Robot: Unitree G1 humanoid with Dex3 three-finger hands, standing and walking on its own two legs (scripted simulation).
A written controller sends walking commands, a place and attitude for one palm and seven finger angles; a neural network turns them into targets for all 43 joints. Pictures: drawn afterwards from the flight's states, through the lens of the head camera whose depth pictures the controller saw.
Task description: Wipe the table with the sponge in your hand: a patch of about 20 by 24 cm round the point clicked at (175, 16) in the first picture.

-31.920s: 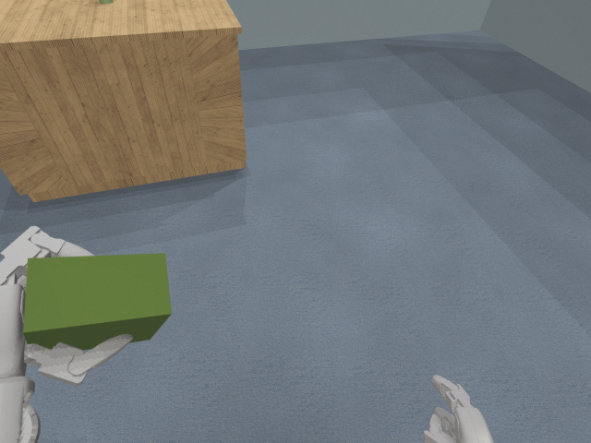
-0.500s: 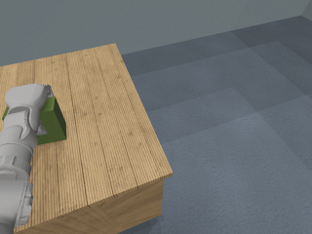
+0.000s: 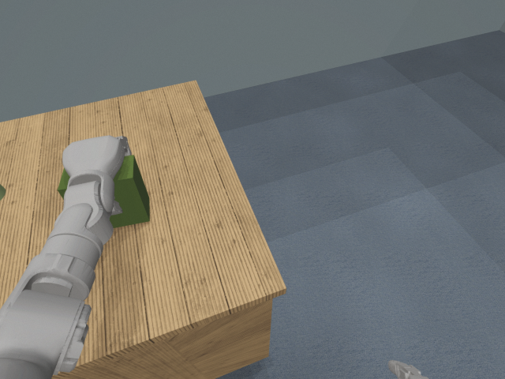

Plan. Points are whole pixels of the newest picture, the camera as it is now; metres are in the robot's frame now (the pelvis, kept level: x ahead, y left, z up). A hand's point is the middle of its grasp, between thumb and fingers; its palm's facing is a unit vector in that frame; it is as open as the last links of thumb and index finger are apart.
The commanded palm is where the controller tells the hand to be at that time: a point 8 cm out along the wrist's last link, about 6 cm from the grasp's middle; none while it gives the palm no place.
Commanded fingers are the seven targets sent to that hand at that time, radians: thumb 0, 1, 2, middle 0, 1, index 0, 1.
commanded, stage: slide across to the middle lane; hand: left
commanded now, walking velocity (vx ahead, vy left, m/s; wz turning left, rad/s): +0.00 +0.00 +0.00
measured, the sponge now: (112, 201) +0.41 +0.28 +0.02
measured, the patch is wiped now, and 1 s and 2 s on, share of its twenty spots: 0.70 0.70 0.85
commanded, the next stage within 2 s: wipe back along the middle lane in 0.10 s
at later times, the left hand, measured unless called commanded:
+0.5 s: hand (124, 185) +0.41 +0.24 +0.07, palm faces -0.02 -0.05 -1.00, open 10.5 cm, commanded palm +0.38 +0.24 +0.13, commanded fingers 0.00 0.10 1.30 -1.20 -1.60 -1.20 -1.60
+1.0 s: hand (126, 208) +0.37 +0.22 +0.07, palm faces +0.00 -0.04 -1.00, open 10.5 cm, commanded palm +0.32 +0.22 +0.11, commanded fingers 0.00 0.10 1.30 -1.20 -1.60 -1.20 -1.60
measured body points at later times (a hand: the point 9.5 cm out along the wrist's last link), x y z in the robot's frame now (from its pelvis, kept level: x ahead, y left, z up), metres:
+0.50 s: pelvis +0.02 -0.01 +0.00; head +0.04 -0.04 +0.45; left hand +0.41 +0.24 +0.12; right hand +0.14 -0.28 -0.13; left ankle +0.03 +0.12 -0.73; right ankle -0.05 -0.13 -0.73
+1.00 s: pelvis +0.02 -0.01 +0.00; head +0.02 -0.05 +0.45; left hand +0.36 +0.22 +0.12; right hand +0.20 -0.25 -0.11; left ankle +0.03 +0.12 -0.73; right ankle -0.05 -0.13 -0.73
